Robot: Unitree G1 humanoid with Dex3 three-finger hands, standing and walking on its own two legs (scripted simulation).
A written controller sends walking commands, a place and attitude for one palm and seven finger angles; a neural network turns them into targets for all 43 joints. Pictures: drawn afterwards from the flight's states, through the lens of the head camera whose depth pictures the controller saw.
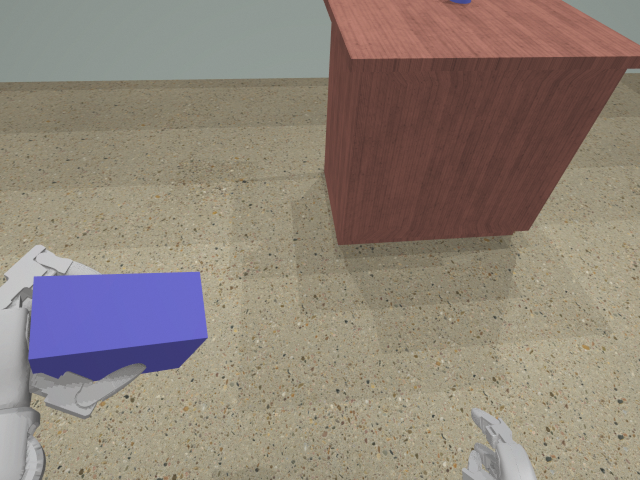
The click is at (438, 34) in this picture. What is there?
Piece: table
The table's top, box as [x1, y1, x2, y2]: [323, 0, 639, 71]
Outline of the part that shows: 323,0 350,71 639,68 638,44 561,0 471,0 467,4 455,3 449,0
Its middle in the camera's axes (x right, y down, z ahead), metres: +0.48 -0.71 +1.27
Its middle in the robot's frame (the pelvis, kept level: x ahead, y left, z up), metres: +1.46 -0.39 +0.05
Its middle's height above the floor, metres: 0.82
